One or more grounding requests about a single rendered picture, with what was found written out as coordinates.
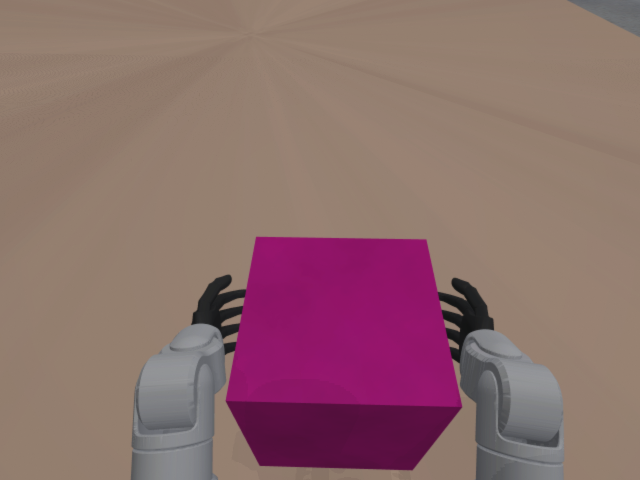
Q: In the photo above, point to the right robot forearm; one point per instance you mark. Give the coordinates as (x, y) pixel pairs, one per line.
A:
(519, 410)

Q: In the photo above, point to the robot left hand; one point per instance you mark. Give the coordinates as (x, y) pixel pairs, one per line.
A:
(209, 305)

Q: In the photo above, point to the robot right hand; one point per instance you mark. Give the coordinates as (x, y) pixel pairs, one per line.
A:
(474, 310)

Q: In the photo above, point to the left robot forearm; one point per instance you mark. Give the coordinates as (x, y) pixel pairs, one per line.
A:
(173, 416)

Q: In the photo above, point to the carton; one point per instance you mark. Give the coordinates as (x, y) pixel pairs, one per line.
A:
(342, 358)

